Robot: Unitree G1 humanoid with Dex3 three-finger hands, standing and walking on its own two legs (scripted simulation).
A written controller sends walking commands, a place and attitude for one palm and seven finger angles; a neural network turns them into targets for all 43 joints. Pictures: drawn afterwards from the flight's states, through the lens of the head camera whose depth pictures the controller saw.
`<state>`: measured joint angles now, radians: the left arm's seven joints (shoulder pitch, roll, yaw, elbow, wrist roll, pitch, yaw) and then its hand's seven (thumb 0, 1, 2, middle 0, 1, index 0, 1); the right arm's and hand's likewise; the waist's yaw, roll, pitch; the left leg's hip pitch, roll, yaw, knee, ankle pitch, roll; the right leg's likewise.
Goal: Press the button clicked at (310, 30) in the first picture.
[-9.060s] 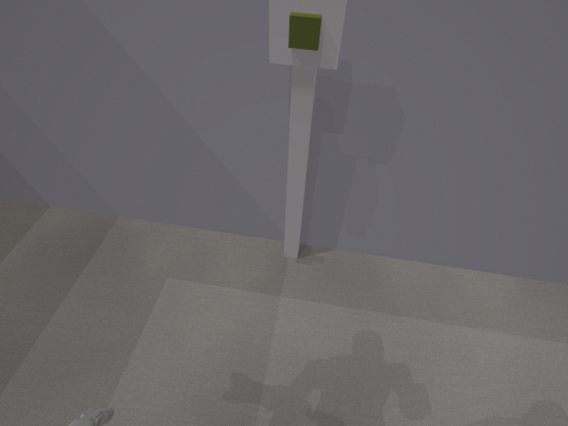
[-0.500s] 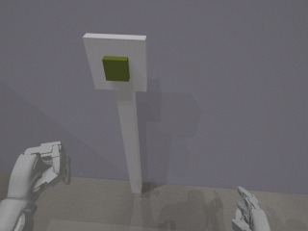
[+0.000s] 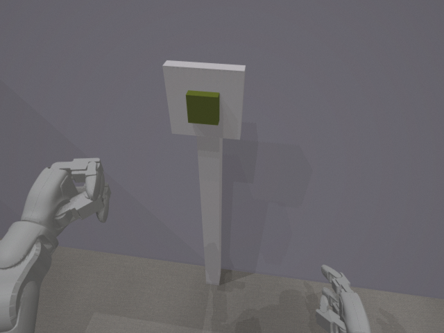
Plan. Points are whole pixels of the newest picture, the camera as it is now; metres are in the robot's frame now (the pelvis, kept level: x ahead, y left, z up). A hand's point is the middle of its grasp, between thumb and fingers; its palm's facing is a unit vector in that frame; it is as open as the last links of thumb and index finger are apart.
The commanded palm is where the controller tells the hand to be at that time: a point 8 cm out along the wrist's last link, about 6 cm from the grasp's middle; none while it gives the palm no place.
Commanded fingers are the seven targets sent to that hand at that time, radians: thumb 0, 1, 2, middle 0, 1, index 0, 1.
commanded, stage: raise the hand and make a fist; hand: left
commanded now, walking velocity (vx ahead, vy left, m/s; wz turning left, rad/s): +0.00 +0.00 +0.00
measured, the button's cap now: (203, 107) +0.52 +0.11 +0.18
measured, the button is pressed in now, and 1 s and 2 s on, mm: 0 0 0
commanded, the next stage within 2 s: aim a knuckle at the button in 0.28 s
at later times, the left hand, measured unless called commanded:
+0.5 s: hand (119, 213) +0.23 +0.18 +0.17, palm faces +0.03 -1.00 -0.09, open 3.1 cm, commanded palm +0.21 +0.23 +0.18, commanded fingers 0.00 0.90 0.90 -1.30 -1.50 -1.30 -1.50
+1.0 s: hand (161, 171) +0.33 +0.15 +0.16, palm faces +0.00 -1.00 -0.05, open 3.1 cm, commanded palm +0.30 +0.19 +0.17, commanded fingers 0.00 0.90 0.90 -1.30 -1.50 -1.30 -1.50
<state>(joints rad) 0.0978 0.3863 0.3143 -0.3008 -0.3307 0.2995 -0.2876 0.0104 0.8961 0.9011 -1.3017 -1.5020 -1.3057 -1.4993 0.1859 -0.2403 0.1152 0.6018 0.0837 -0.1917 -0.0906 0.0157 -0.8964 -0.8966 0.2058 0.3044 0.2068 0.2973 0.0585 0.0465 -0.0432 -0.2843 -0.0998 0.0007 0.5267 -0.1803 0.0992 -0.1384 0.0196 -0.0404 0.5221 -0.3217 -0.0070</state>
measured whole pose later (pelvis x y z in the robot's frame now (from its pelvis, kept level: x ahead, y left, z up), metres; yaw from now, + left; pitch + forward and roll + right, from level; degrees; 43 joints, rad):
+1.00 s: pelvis +0.03 -0.06 +0.00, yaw -1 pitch -1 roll +0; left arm -0.08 0.35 0.30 0.03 -0.30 0.16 -0.28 0.01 0.90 0.90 -1.30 -1.50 -1.30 -1.50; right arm 0.23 -0.28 0.06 0.63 0.09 -0.19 -0.09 0.02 -0.90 -0.90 0.20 0.30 0.20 0.30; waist 0.02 0.04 -0.06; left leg -0.30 -0.04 -0.01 0.56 -0.24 0.03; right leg -0.15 0.08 -0.04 0.53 -0.36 -0.07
